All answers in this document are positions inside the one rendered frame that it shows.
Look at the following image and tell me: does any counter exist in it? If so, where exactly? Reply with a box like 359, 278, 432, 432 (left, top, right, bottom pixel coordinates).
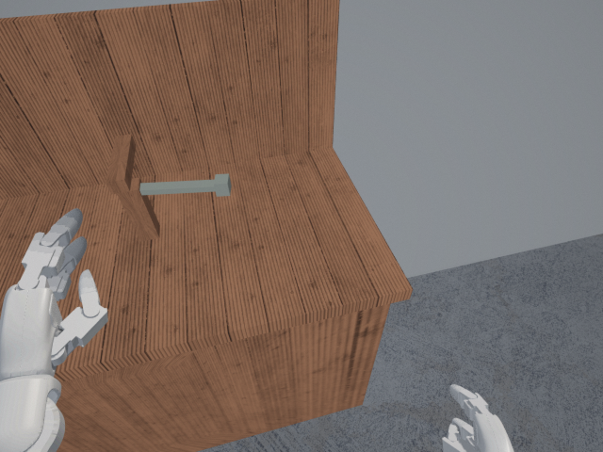
0, 0, 413, 452

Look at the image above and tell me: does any tap lever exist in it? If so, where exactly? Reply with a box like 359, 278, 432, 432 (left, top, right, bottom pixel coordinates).
139, 173, 231, 197

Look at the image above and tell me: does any left robot hand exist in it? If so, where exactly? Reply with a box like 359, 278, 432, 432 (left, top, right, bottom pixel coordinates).
0, 208, 108, 381

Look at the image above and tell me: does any right robot hand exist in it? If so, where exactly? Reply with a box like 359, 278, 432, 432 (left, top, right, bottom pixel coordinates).
442, 384, 514, 452

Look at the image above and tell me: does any robot left forearm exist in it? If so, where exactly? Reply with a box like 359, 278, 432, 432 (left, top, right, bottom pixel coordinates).
0, 375, 65, 452

